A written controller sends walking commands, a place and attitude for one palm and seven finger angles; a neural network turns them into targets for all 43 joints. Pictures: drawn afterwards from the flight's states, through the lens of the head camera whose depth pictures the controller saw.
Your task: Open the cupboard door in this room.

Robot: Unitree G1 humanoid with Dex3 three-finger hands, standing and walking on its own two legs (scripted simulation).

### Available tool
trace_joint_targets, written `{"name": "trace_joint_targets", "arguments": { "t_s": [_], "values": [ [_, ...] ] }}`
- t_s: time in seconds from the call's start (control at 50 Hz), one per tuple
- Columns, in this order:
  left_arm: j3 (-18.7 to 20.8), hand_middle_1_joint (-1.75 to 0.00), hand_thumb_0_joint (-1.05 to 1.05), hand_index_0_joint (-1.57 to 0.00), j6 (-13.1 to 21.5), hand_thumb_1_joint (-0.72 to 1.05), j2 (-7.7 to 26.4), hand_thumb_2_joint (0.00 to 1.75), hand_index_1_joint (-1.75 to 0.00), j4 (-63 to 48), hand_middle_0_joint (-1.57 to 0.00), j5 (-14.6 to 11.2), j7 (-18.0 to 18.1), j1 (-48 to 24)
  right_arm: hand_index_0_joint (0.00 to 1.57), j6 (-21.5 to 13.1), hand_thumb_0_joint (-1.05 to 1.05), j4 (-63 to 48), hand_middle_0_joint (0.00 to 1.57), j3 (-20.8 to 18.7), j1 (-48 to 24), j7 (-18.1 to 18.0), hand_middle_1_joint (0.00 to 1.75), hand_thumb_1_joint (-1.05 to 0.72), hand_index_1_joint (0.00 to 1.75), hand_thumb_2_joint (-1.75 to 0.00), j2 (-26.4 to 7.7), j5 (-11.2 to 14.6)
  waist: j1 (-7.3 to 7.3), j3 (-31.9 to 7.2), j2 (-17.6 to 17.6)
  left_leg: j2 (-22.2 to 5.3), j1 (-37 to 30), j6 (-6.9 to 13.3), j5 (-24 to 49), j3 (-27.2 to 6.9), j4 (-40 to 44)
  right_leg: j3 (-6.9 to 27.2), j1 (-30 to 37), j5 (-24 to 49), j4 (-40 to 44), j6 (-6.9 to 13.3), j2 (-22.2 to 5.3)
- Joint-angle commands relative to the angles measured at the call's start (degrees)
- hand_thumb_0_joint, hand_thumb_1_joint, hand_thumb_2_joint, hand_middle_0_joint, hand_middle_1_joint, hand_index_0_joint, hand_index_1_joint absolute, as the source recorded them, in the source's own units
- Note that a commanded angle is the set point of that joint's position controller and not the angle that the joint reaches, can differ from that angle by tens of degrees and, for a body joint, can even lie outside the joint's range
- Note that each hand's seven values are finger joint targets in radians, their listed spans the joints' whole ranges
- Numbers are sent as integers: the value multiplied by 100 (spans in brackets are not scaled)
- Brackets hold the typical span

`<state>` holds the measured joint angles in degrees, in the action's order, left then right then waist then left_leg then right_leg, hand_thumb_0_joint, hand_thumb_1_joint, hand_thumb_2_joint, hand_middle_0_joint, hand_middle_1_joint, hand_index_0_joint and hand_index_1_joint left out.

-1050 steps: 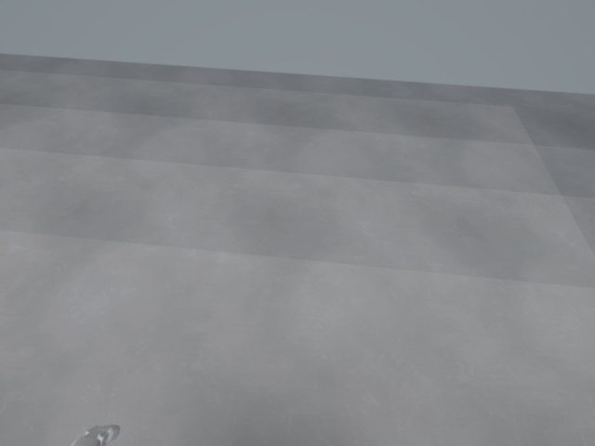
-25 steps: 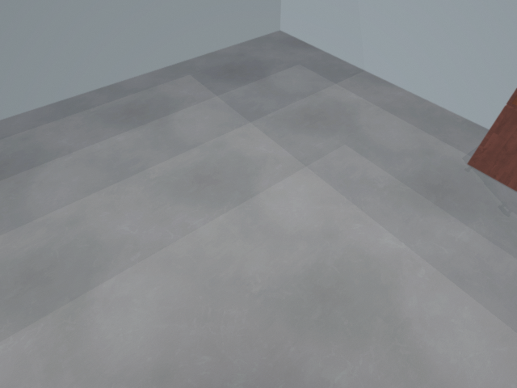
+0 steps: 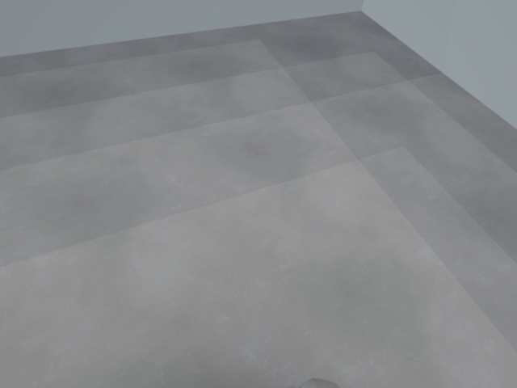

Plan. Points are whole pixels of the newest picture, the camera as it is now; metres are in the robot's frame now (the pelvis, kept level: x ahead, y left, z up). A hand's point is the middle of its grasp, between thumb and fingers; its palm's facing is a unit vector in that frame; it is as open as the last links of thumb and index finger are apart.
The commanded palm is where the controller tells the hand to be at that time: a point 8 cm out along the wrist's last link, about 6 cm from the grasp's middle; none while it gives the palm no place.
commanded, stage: turn or walk to find it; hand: left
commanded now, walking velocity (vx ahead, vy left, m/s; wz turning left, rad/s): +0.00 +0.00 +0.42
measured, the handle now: out of the picture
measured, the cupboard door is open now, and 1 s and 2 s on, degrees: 0 0 0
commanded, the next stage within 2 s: stand and wait in 1.52 s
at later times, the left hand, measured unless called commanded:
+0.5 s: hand out of the picture +0.00 +0.15 -0.15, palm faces +0.21 -0.94 -0.26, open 7.4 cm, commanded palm none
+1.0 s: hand out of the picture -0.11 +0.22 -0.17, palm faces +0.44 -0.86 -0.25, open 7.4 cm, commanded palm none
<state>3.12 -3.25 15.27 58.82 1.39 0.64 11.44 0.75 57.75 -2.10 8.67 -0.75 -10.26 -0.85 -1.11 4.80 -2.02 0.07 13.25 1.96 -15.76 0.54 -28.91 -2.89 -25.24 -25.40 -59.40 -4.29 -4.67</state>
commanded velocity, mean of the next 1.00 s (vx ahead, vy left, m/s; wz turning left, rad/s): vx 0.00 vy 0.00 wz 0.42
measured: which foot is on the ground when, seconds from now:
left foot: down 0.00-0.26, up 0.28-0.70, down 0.72-1.00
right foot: up 0.00-0.24, down 0.26-0.72, up 0.74-1.00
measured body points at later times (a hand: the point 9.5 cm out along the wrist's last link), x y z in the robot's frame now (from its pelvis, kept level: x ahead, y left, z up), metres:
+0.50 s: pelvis -0.02 -0.05 +0.00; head +0.02 -0.07 +0.45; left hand -0.01 +0.20 -0.13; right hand +0.07 -0.30 -0.16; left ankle -0.09 +0.10 -0.65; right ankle -0.01 -0.15 -0.74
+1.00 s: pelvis -0.06 -0.01 +0.00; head -0.04 +0.03 +0.45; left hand -0.13 +0.26 -0.15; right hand +0.12 -0.19 -0.13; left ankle -0.10 +0.08 -0.74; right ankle -0.02 -0.16 -0.67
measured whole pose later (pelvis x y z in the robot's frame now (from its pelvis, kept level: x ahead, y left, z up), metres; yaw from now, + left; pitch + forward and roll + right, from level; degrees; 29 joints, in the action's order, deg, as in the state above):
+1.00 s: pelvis -0.06 -0.01 +0.00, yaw +25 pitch +0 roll -1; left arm 3.2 -3.3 15.6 56.5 1.3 0.5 10.4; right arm 1.1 55.5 -2.0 8.6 -0.3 -10.7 -0.8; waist -1.2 4.7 -1.4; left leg 1.4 12.6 2.5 -13.5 -1.0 -26.3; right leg -1.4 -25.6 -23.5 -58.7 -5.3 -4.8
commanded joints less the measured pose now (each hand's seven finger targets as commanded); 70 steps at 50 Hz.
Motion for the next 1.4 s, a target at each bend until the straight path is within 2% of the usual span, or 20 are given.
{"name": "trace_joint_targets", "arguments": {
  "t_s": [0.0, 0.12, 0.2, 0.22, 0.24, 0.26, 0.38, 0.56, 0.64, 0.66, 0.7, 0.72, 0.78, 0.84, 1.02, 1.12, 1.14, 1.18, 1.28, 1.38],
  "values": [
    [75, -30, 0, -20, 137, 90, 285, 90, -30, -487, -20, -38, 23, -94, 20, -81, 0, -275, 20, -312, 338, -76, 30, -90, 30, -90, -1235, -25, 196, -525, 996, -1349, -755, 753, 2580, -1373, 983, 157, -474, 113, 50, -79, 2],
    [45, -30, 0, -20, 173, 90, 223, 90, -30, -725, -20, -71, 46, -264, 20, -16, 0, -424, 20, -395, 356, -38, 30, -90, 30, -90, -1301, -67, 263, -646, 1086, -1317, -491, 830, 2574, -1881, 793, 127, 178, -54, 1320, -15, 204],
    [65, -30, 0, -20, 292, 90, 320, 90, -30, -625, -20, -93, 69, 336, 20, 11, 0, -529, 20, -421, 201, -10, 30, -90, 30, -90, -1265, -22, -31, -912, 917, -951, 78, 508, 2416, -1869, 201, -32, 1541, 1141, 3337, 48, 300],
    [103, -30, 0, -20, 358, 90, 552, 90, -30, -601, -20, -63, 95, 468, 20, -2, 0, -555, 20, -402, 264, 16, 30, -90, 30, -90, -1064, 22, -67, -1004, 429, -644, 642, 206, 1654, -1661, -199, 304, 2270, 1600, 3949, 142, -109],
    [203, -30, 0, -20, 415, 90, 1017, 90, -30, -617, -20, 25, 142, 571, 20, -21, 0, -669, 20, -332, 339, 60, 30, -90, 30, -90, -713, 55, -86, -1004, -1021, 130, 1630, -229, -99, -725, -1245, 1647, 2778, 2101, 4177, 604, -1476],
    [219, -30, 0, -20, 406, 90, 1123, 90, -30, -703, -20, -3, 121, 532, 20, 46, 0, -748, 20, -354, 149, 39, 30, -90, 30, -90, -791, -5, -165, -759, -1273, 316, 1775, -335, -1783, -514, -2318, 2141, 2108, 2641, 4270, 1227, -2235],
    [104, -30, 0, -20, 441, 90, 498, 90, -30, -882, -20, -17, 139, -64, 20, 222, 0, -361, 20, -352, 417, 130, 30, -90, 30, -90, -731, -26, 211, -351, -739, -96, 1709, -502, -646, -390, -4025, 437, 1566, 3422, 3922, 1068, -1293],
    [225, -30, 0, -20, 367, 90, 894, 90, -30, -584, -20, 52, 118, 638, 20, 144, 0, -501, 20, -188, -270, 116, 30, -90, 30, -90, -647, 38, -225, -587, -958, -153, 1123, -512, -1220, 162, -1914, 280, 2196, 3925, 3666, 1302, -1580],
    [255, -30, 0, -20, 313, 90, 983, 90, -30, -513, -20, 8, 98, 479, 20, 49, 0, -428, 20, -170, 121, 97, 30, -90, 30, -90, -702, 43, 21, -852, -878, -88, 100, -408, -222, 466, -95, -123, 1983, 3720, 3050, 909, -1474],
    [241, -30, 0, -20, 277, 90, 882, 90, -30, -531, -20, -42, 87, 441, 20, -2, 0, -381, 20, -201, 305, 109, 30, -90, 30, -90, -882, 36, 161, -940, -463, -253, -652, -324, 525, 288, 653, -347, 1439, 3162, 2587, 632, -1335],
    [75, -30, 0, -20, 196, 90, 275, 90, -30, -824, -20, -51, 50, 324, 20, -22, 0, -395, 20, -409, 679, 80, 30, -90, 30, -90, -1786, -3, 360, -890, 1959, -2336, -1514, 667, 3454, -2108, 1001, -607, -594, -1154, 663, 0, -245],
    [70, -30, 0, -20, 97, 90, 378, 90, -30, -818, -20, -24, 115, -163, 20, -18, 0, -242, 20, -404, 855, 8, 30, -90, 30, -90, -1710, -24, 565, -773, 1796, -2271, -939, 800, 3153, -2079, 1077, -33, -443, -1138, 87, 33, -222],
    [139, -30, 0, -20, 105, 90, 418, 90, -30, -563, -20, -35, 12, -5, 20, -25, 0, -443, 20, -283, 61, -69, 30, -90, 30, -90, -1324, -29, 140, -370, 1140, -1583, -562, 690, 2342, -1430, 1030, 160, -641, -43, -518, 12, -189],
    [114, -30, 0, -20, 127, 90, 401, 90, -30, -505, -20, -30, 2, 83, 20, -72, 0, -458, 20, -282, 128, -60, 30, -90, 30, -90, -1267, -8, 125, -519, 898, -1357, -788, 663, 2730, -1157, 986, 150, -593, 235, -454, -77, -122],
    [59, -30, 0, -20, 160, 90, 262, 90, -30, -804, -20, -62, 35, -369, 20, -16, 0, -482, 20, -381, 432, -27, 30, -90, 30, -90, -1285, -55, 314, -633, 1062, -1337, -767, 846, 2661, -1810, 828, 167, -188, -51, 927, -68, 109],
    [72, -30, 0, -20, 264, 90, 287, 90, -30, -665, -20, -104, 63, 306, 20, 29, 0, -595, 20, -415, 158, -7, 30, -90, 30, -90, -1256, -31, -27, -820, 965, -1003, 154, 579, 2318, -1920, 326, -22, 1435, 960, 2977, 43, 291],
    [108, -30, 0, -20, 323, 90, 428, 90, -30, -636, -20, -86, 80, 498, 20, 20, 0, -623, 20, -398, 203, 12, 30, -90, 30, -90, -1103, 7, -105, -912, 593, -722, 635, 315, 1611, -1768, -26, 135, 2118, 1475, 3754, 87, 58],
    [237, -30, 0, -20, 387, 90, 1154, 90, -30, -753, -20, 21, 123, 513, 20, 27, 0, -825, 20, -338, 216, 61, 30, -90, 30, -90, -666, 31, -161, -658, -1340, 408, 1905, -324, -1734, -434, -2132, 2160, 2251, 2337, 4336, 1106, -2232],
    [137, -30, 0, -20, 385, 90, 468, 90, -30, -1000, -20, -19, 138, -369, 20, 238, 0, -403, 20, -408, 530, 148, 30, -90, 30, -90, -710, -45, 295, -178, -593, -93, 1685, -415, -641, -437, -4136, 612, 1068, 2017, 4198, 1027, -1320],
    [185, -30, 0, -20, 391, 90, 626, 90, -30, -803, -20, 20, 124, 185, 20, 220, 0, -439, 20, -325, 193, 139, 30, -90, 30, -90, -644, -17, -6, -346, -825, -163, 1523, -559, -951, -99, -3068, 317, 1722, 2871, 4006, 1145, -1425]
  ]
}}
